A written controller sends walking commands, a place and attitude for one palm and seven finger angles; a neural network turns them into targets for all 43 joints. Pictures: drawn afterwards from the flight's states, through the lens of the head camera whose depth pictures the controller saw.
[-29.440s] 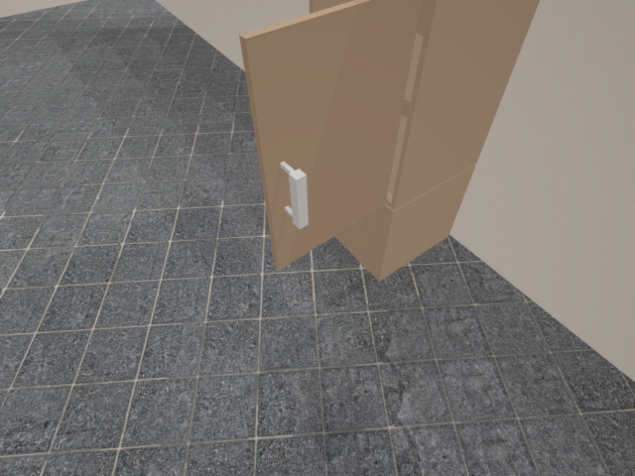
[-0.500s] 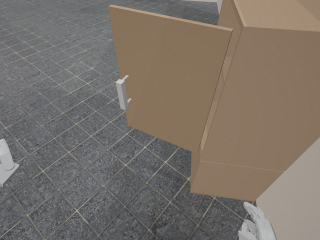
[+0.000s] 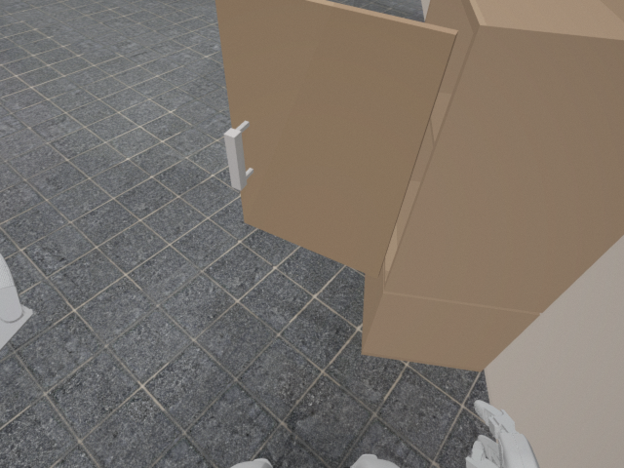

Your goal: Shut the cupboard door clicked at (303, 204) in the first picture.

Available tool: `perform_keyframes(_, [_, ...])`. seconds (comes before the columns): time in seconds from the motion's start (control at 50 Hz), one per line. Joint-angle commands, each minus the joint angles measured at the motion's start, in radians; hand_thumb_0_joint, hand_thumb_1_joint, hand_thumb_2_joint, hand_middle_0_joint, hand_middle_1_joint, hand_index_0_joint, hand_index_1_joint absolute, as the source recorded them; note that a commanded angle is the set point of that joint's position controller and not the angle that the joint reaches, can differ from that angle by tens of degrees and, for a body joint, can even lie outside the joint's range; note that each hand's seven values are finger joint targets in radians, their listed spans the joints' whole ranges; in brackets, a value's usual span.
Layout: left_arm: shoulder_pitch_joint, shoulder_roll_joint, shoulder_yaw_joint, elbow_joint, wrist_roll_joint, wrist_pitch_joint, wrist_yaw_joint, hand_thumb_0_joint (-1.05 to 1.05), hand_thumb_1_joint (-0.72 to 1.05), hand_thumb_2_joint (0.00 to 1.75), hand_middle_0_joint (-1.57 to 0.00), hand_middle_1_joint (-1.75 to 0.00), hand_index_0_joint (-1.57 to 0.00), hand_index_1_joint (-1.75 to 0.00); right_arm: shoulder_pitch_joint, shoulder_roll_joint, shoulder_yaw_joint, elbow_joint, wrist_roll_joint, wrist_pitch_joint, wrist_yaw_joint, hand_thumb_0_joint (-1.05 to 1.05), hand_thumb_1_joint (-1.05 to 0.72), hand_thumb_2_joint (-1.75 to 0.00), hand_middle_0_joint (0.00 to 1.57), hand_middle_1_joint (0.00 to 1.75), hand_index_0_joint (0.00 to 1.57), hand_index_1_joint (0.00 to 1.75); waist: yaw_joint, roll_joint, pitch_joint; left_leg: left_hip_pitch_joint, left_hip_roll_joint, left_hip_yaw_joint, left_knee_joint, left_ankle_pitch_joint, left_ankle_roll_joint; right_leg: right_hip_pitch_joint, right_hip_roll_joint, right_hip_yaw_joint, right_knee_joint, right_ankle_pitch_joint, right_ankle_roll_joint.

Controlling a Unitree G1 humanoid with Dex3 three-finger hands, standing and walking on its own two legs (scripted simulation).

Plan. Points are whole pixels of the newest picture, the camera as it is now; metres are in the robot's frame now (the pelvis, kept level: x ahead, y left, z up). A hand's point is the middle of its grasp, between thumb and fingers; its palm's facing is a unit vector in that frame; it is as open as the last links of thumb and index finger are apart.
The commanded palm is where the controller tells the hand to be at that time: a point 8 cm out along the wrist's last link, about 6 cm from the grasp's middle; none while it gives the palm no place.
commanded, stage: step back with the hand held close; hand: left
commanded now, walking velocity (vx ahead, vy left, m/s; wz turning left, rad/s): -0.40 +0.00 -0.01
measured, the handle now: (241, 155) +0.73 +0.18 -0.05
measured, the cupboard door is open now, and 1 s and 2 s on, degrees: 71 71 71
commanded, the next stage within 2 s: stop stepping back and stand still in 0.66 s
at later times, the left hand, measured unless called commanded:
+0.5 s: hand (63, 413) +0.13 +0.18 +0.21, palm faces +0.20 -0.80 -0.56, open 7.4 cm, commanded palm +0.07 +0.24 +0.20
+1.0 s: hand out of the picture -0.10 +0.23 +0.21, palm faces +0.44 -0.78 -0.45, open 7.4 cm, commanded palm -0.13 +0.26 +0.20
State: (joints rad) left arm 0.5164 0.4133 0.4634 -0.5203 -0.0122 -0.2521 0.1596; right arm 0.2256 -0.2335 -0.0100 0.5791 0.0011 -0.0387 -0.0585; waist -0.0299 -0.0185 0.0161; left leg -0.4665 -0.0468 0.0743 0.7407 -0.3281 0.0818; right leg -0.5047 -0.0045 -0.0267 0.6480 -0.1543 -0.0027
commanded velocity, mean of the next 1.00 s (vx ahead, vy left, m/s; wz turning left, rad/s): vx -0.18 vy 0.00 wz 0.03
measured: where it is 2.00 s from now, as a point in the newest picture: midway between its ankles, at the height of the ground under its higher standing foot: outside the picture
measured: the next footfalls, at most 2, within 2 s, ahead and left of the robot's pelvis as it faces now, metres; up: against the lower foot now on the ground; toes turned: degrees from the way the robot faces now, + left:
right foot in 0.34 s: -0.14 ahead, -0.13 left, +0.00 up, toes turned -3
left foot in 0.62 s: -0.05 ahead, +0.05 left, +0.00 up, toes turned -3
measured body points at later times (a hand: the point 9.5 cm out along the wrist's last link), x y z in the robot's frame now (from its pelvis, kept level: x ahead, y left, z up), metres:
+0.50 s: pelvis -0.09 -0.04 +0.02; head -0.06 -0.03 +0.47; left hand +0.11 +0.22 +0.24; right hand +0.10 -0.28 -0.04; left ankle +0.02 +0.06 -0.70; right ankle -0.18 -0.13 -0.71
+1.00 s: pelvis -0.28 -0.04 +0.03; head -0.31 -0.02 +0.48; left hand -0.13 +0.27 +0.23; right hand -0.13 -0.26 -0.06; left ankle -0.18 +0.07 -0.67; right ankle -0.31 -0.13 -0.71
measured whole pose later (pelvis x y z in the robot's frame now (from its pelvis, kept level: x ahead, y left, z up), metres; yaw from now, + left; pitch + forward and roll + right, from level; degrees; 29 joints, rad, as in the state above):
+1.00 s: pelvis -0.28 -0.04 +0.03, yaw -1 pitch +1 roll +0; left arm 0.62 0.46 0.43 -0.56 -0.07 -0.14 0.16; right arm 0.26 -0.17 0.03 0.65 -0.01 -0.06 -0.06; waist 0.01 -0.03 -0.10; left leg -0.56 -0.03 -0.02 0.81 -0.28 -0.03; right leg -0.19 0.04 -0.04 0.47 -0.30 -0.07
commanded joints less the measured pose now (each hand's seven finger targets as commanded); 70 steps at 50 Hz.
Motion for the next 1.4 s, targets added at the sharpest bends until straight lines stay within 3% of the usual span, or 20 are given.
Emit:
perform_keyframes(0.0, [-0.016, 0.203, 0.164, -0.224, -0.002, -0.074, 0.036, 0.00, 0.90, 0.90, -0.20, -0.30, -0.20, -0.30, -0.092, -0.144, -0.049, -0.164, 0.003, -0.059, -0.028, 0.00, -0.90, -0.90, 0.20, 0.30, 0.20, 0.30, 0.008, 0.148, -0.140, -0.373, 0.227, -0.303, -0.433, -0.406, 0.045, 0.461, -0.008, 0.139, 0.079, -0.054, -0.003])
perform_keyframes(0.06, [-0.047, 0.192, 0.170, -0.213, 0.008, -0.072, 0.022, 0.00, 0.90, 0.90, -0.20, -0.30, -0.20, -0.30, -0.112, -0.141, -0.064, -0.155, -0.008, -0.081, -0.038, 0.00, -0.90, -0.90, 0.20, 0.30, 0.20, 0.30, 0.025, 0.234, -0.116, -0.486, 0.367, -0.412, -0.575, -0.422, 0.082, 0.571, 0.100, 0.067, 0.313, -0.079, 0.029])
perform_keyframes(0.16, [-0.035, 0.115, 0.058, -0.174, -0.033, -0.082, 0.002, 0.00, 0.90, 0.90, -0.20, -0.30, -0.20, -0.30, -0.096, -0.110, -0.049, -0.080, -0.032, -0.119, -0.021, 0.00, -0.90, -0.90, 0.20, 0.30, 0.20, 0.30, 0.026, 0.166, -0.108, 0.048, 0.336, -0.346, -0.432, 0.286, 0.036, 0.239, 0.063, 0.064, -0.010, -0.247, 0.006])
perform_keyframes(0.3, [-0.067, 0.185, 0.073, -0.269, -0.046, -0.076, -0.005, 0.00, 0.90, 0.90, -0.20, -0.30, -0.20, -0.30, -0.115, -0.106, -0.059, -0.049, -0.019, -0.119, 0.012, 0.00, -0.90, -0.90, 0.20, 0.30, 0.20, 0.30, 0.044, 0.215, -0.436, 0.656, 0.295, -0.206, -0.272, 1.010, -0.013, 0.166, 0.061, 0.033, -0.242, -0.128, 0.026])
perform_keyframes(0.38, [0.085, 0.273, 0.187, -0.327, -0.075, -0.056, -0.016, 0.00, 0.90, 0.90, -0.20, -0.30, -0.20, -0.30, -0.163, -0.076, -0.037, -0.142, 0.009, -0.058, 0.010, 0.00, -0.90, -0.90, 0.20, 0.30, 0.20, 0.30, 0.036, 0.050, -0.478, 0.442, 0.187, -0.057, -0.203, 0.717, -0.047, 0.332, -0.035, 0.058, -0.261, 0.448, 0.055])
perform_keyframes(0.42, [0.162, 0.312, 0.241, -0.247, -0.085, -0.044, -0.016, 0.00, 0.90, 0.90, -0.20, -0.30, -0.20, -0.30, -0.196, -0.065, -0.019, -0.193, 0.034, -0.032, -0.009, 0.00, -0.90, -0.90, 0.20, 0.30, 0.20, 0.30, 0.034, -0.160, -0.355, 0.187, 0.085, -0.008, -0.110, 0.215, -0.084, 0.355, -0.190, 0.125, -0.262, 0.827, 0.091])
perform_keyframes(0.46, [0.204, 0.312, 0.240, -0.171, -0.067, -0.019, -0.011, 0.00, 0.90, 0.90, -0.20, -0.30, -0.20, -0.30, -0.212, -0.057, -0.005, -0.190, 0.023, -0.012, -0.025, 0.00, -0.90, -0.90, 0.20, 0.30, 0.20, 0.30, 0.041, -0.153, -0.232, -0.058, 0.051, -0.080, 0.021, -0.083, -0.093, 0.372, -0.283, 0.196, -0.241, 0.897, 0.018])
perform_keyframes(0.56, [0.014, 0.218, 0.071, -0.068, -0.038, 0.035, 0.008, 0.00, 0.90, 0.90, -0.20, -0.30, -0.20, -0.30, -0.142, -0.085, 0.001, -0.134, 0.005, 0.026, -0.053, 0.00, -0.90, -0.90, 0.20, 0.30, 0.20, 0.30, 0.000, -0.027, -0.066, 0.017, 0.049, -0.081, -0.186, 0.155, -0.106, 0.323, -0.178, 0.114, -0.196, 0.815, -0.040])
perform_keyframes(0.62, [0.017, 0.225, 0.043, -0.134, -0.057, 0.019, 0.007, 0.00, 0.90, 0.90, -0.20, -0.30, -0.20, -0.30, -0.093, -0.137, -0.034, -0.147, 0.044, 0.019, -0.047, 0.00, -0.90, -0.90, 0.20, 0.30, 0.20, 0.30, 0.023, 0.004, -0.185, 0.245, 0.132, -0.109, -0.342, 0.644, -0.059, 0.334, -0.047, 0.043, -0.185, 0.569, 0.084])
perform_keyframes(0.66, [0.064, 0.238, 0.051, -0.207, -0.064, 0.015, 0.006, 0.00, 0.90, 0.90, -0.20, -0.30, -0.20, -0.30, -0.123, -0.133, -0.034, -0.166, 0.020, 0.015, -0.036, 0.00, -0.90, -0.90, 0.20, 0.30, 0.20, 0.30, 0.038, 0.185, -0.285, 0.336, 0.236, -0.257, -0.379, 0.882, -0.015, 0.282, 0.034, 0.045, -0.090, 0.075, 0.046])
perform_keyframes(0.74, [0.035, 0.263, 0.107, -0.322, -0.058, 0.002, 0.010, 0.00, 0.90, 0.90, -0.20, -0.30, -0.20, -0.30, -0.134, -0.129, -0.048, -0.151, -0.006, -0.057, -0.027, 0.00, -0.90, -0.90, 0.20, 0.30, 0.20, 0.30, 0.044, 0.234, -0.242, 0.044, 0.324, -0.372, -0.573, 0.165, 0.071, 0.366, 0.079, 0.078, 0.151, -0.302, 0.019])
perform_keyframes(0.84, [0.120, 0.242, 0.139, -0.240, -0.061, 0.046, 0.017, 0.00, 0.90, 0.90, -0.20, -0.30, -0.20, -0.30, -0.108, -0.114, -0.034, -0.137, -0.015, -0.088, -0.032, 0.00, -0.90, -0.90, 0.20, 0.30, 0.20, 0.30, 0.018, 0.303, -0.161, -0.095, 0.134, -0.192, -0.620, -0.378, -0.094, 0.548, 0.129, -0.084, -0.220, -0.332, -0.020])
perform_keyframes(0.9, [0.034, 0.263, 0.142, -0.244, -0.072, 0.050, 0.020, 0.00, 0.90, 0.90, -0.20, -0.30, -0.20, -0.30, -0.068, -0.098, -0.040, -0.092, -0.025, -0.070, -0.022, 0.00, -0.90, -0.90, 0.20, 0.30, 0.20, 0.30, -0.005, -0.110, -0.123, 0.234, 0.031, -0.100, 0.095, 0.016, -0.122, -0.012, -0.280, 0.307, -0.553, -0.497, -0.178])
perform_keyframes(0.94, [-0.035, 0.207, 0.084, -0.171, -0.062, 0.082, 0.030, 0.00, 0.90, 0.90, -0.20, -0.30, -0.20, -0.30, -0.055, -0.111, -0.042, -0.067, -0.012, -0.061, -0.025, 0.00, -0.90, -0.90, 0.20, 0.30, 0.20, 0.30, 0.000, -0.151, -0.071, 0.033, 0.052, -0.142, 0.327, 0.001, -0.125, -0.040, -0.345, 0.390, -0.546, -0.677, -0.210])
perform_keyframes(1.1, [-0.241, 0.161, -0.022, -0.089, -0.007, 0.054, 0.049, 0.00, 0.90, 0.90, -0.20, -0.30, -0.20, -0.30, -0.074, -0.095, -0.014, -0.075, -0.011, -0.107, -0.062, 0.00, -0.90, -0.90, 0.20, 0.30, 0.20, 0.30, 0.005, 0.021, -0.007, 0.236, 0.073, 0.028, -0.283, -0.130, -0.036, 0.088, -0.166, 0.154, -0.278, -0.536, -0.119])
perform_keyframes(1.14, [-0.142, 0.176, 0.026, -0.177, -0.022, 0.036, 0.050, 0.00, 0.90, 0.90, -0.20, -0.30, -0.20, -0.30, -0.040, -0.127, -0.027, -0.109, -0.001, -0.115, -0.056, 0.00, -0.90, -0.90, 0.20, 0.30, 0.20, 0.30, -0.007, 0.280, -0.065, 0.398, 0.302, -0.356, -0.461, -0.178, 0.063, -0.042, 0.002, -0.012, 0.108, -0.334, -0.028])
perform_keyframes(1.18, [-0.092, 0.245, 0.105, -0.191, -0.017, 0.018, 0.040, 0.00, 0.90, 0.90, -0.20, -0.30, -0.20, -0.30, -0.068, -0.094, -0.020, -0.092, -0.011, -0.119, -0.047, 0.00, -0.90, -0.90, 0.20, 0.30, 0.20, 0.30, -0.008, 0.242, -0.043, 0.272, 0.430, -0.568, -0.588, -0.337, 0.139, -0.098, -0.012, 0.027, 0.352, -0.331, -0.002])
perform_keyframes(1.32, [-0.044, 0.161, 0.068, -0.110, -0.003, 0.025, 0.035, 0.00, 0.90, 0.90, -0.20, -0.30, -0.20, -0.30, -0.075, -0.104, -0.026, -0.083, -0.013, -0.120, -0.030, 0.00, -0.90, -0.90, 0.20, 0.30, 0.20, 0.30, 0.028, 0.233, -0.018, -0.081, 0.259, -0.123, -0.426, -0.385, 0.006, 0.421, 0.042, -0.123, -0.072, -0.248, -0.015])
perform_keyframes(1.34, [-0.029, 0.152, 0.058, -0.063, 0.002, 0.035, 0.033, 0.00, 0.90, 0.90, -0.20, -0.30, -0.20, -0.30, -0.077, -0.104, -0.027, -0.083, -0.010, -0.112, -0.031, 0.00, -0.90, -0.90, 0.20, 0.30, 0.20, 0.30, 0.033, 0.167, -0.007, -0.143, 0.209, -0.074, -0.314, -0.380, -0.017, 0.474, 0.026, -0.068, -0.144, -0.287, -0.036])
perform_keyframes(1.38, [-0.078, 0.191, 0.073, -0.031, -0.003, 0.035, 0.037, 0.00, 0.90, 0.90, -0.20, -0.30, -0.20, -0.30, -0.073, -0.090, -0.037, -0.095, -0.011, -0.097, -0.031, 0.00, -0.90, -0.90, 0.20, 0.30, 0.20, 0.30, 0.030, -0.211, 0.015, -0.269, 0.064, 0.008, 0.205, -0.227, -0.065, 0.396, -0.310, 0.549, -0.456, -0.581, -0.209])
